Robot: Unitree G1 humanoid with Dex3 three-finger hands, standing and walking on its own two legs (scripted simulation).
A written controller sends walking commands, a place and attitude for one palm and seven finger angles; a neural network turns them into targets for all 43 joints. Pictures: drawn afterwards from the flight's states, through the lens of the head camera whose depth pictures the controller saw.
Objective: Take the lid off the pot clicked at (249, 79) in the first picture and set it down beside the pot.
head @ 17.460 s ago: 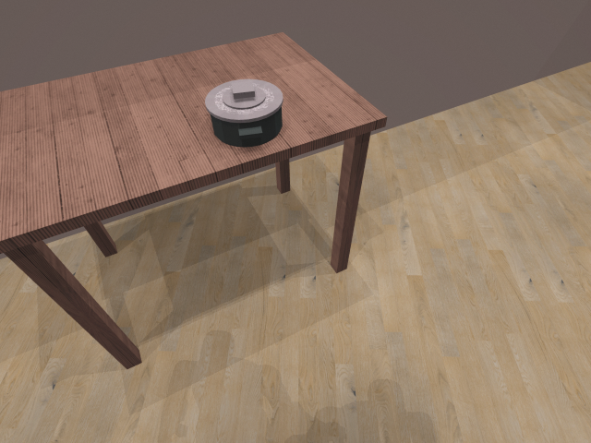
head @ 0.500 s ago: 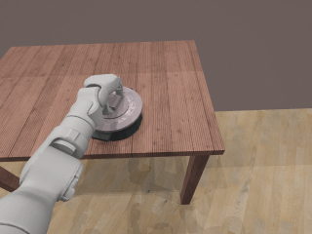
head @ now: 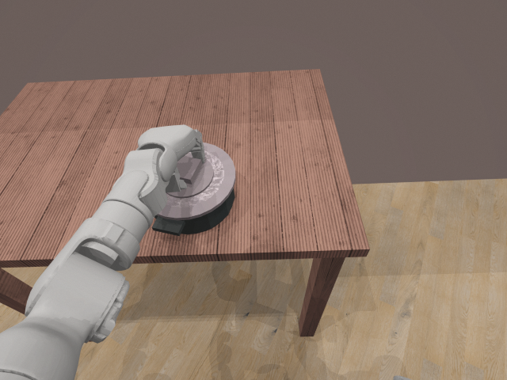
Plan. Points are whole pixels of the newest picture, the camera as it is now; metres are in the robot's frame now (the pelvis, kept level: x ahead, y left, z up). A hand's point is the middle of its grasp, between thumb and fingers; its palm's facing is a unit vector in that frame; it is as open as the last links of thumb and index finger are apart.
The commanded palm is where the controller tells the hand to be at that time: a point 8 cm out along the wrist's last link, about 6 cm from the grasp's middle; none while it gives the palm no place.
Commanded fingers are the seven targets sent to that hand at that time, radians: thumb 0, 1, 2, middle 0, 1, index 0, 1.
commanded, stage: lift the lid straight up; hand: left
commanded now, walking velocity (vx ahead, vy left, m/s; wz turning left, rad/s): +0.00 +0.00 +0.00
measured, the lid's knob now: (184, 169) +0.47 +0.12 +0.06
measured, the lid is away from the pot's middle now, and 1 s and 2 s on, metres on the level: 0.01 0.02 0.04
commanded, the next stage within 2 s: move the lid sideways beside the pot in 1.54 s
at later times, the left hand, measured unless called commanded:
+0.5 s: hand (173, 154) +0.45 +0.12 +0.12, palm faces -0.34 -0.05 -0.94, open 8.6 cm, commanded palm +0.45 +0.13 +0.21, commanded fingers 0.00 0.52 1.08 -0.89 -1.16 -0.76 -1.06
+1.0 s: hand (170, 131) +0.46 +0.12 +0.16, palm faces -0.30 -0.05 -0.95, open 8.6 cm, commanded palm +0.45 +0.13 +0.25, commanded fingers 0.00 0.52 1.08 -0.89 -1.16 -0.76 -1.06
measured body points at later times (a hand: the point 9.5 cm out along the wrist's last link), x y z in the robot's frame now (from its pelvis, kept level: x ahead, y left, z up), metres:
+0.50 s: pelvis +0.00 -0.01 +0.00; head +0.02 -0.04 +0.45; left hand +0.46 +0.12 +0.18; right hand +0.11 -0.27 -0.13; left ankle +0.02 +0.11 -0.74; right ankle -0.04 -0.12 -0.74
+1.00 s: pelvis +0.00 +0.00 +0.00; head +0.02 -0.03 +0.45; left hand +0.47 +0.12 +0.22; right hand +0.10 -0.26 -0.13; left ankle +0.02 +0.11 -0.74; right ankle -0.04 -0.12 -0.74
